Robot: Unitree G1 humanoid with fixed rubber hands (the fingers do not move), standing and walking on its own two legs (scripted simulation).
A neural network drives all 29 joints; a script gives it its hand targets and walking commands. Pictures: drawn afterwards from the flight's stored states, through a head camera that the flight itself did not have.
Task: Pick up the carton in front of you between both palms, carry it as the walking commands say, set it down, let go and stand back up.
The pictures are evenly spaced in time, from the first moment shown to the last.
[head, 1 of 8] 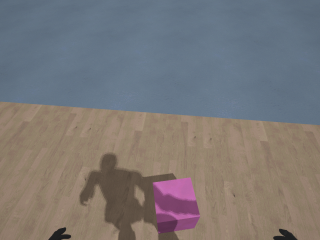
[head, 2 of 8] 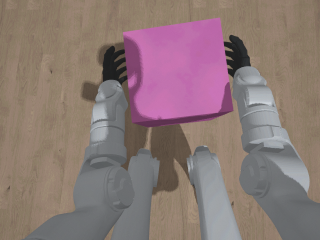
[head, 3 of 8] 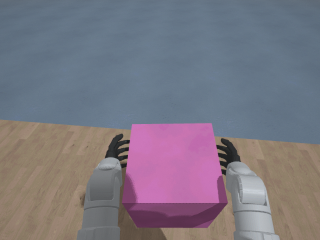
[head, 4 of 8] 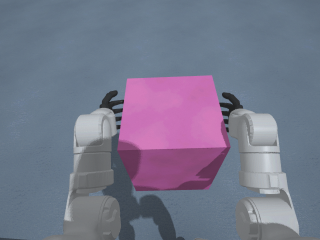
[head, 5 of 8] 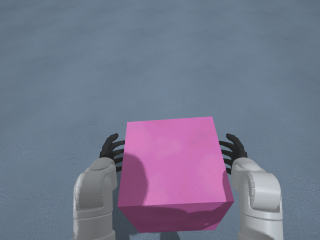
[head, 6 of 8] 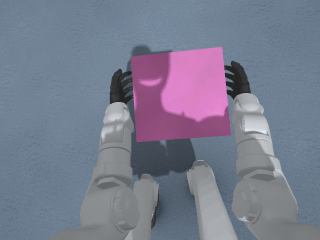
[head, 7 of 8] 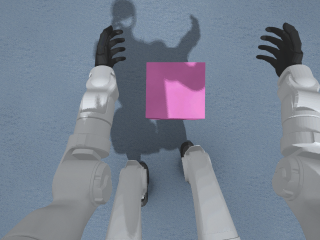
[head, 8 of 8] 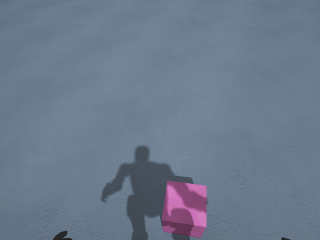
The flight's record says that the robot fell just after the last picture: no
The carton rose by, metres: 0.69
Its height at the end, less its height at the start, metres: -0.09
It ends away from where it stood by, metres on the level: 2.85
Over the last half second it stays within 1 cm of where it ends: yes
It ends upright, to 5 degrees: yes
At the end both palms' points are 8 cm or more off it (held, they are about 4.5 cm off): yes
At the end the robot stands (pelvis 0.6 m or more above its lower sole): yes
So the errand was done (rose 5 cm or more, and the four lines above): yes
